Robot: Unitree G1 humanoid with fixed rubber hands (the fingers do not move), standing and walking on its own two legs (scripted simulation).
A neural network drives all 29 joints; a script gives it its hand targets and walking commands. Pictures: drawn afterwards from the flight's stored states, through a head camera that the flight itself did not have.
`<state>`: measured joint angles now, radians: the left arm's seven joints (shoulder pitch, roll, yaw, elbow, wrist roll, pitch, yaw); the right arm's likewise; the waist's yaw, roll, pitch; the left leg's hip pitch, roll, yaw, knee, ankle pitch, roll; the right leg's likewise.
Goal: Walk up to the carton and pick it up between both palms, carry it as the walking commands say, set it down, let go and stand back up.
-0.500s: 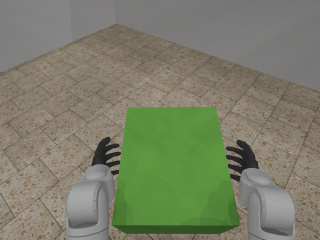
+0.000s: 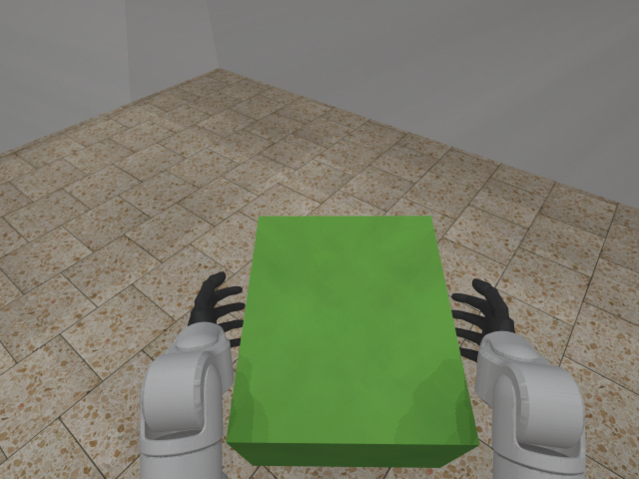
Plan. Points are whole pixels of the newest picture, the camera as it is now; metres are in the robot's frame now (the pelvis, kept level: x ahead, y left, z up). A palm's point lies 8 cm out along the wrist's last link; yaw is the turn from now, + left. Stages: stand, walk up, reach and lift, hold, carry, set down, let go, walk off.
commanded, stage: carry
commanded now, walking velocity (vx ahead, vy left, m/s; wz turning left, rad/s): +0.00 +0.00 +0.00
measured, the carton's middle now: (345, 336) +0.31 +0.00 +0.02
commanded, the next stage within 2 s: hold in 1.82 s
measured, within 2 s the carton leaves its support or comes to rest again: neither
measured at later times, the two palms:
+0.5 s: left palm (224, 332) +0.27 +0.15 +0.09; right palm (500, 342) +0.26 -0.17 +0.09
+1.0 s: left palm (232, 332) +0.27 +0.14 +0.09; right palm (507, 344) +0.26 -0.18 +0.09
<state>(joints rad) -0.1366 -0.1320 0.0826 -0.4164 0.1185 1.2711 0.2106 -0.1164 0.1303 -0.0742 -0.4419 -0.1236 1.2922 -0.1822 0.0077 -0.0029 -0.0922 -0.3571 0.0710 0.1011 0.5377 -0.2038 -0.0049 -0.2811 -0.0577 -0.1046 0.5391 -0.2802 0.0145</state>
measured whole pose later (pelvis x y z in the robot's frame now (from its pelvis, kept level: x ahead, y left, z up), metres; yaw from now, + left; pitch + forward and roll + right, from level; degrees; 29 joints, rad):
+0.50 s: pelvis +0.00 -0.01 +0.00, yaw +0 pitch +2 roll +0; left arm -0.16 -0.14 0.10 -0.30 0.14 1.18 0.19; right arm -0.14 0.13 -0.09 -0.33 -0.14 1.20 -0.17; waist 0.00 0.00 -0.09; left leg -0.37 0.09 0.09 0.54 -0.21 -0.02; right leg -0.29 -0.04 -0.11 0.55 -0.29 0.00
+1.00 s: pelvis +0.00 -0.02 +0.00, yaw +0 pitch +2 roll +0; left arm -0.15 -0.13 0.10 -0.31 0.14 1.14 0.19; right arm -0.13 0.13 -0.09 -0.33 -0.13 1.16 -0.17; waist 0.00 0.00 -0.08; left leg -0.37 0.10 0.09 0.54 -0.20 -0.04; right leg -0.30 -0.04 -0.11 0.57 -0.30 -0.02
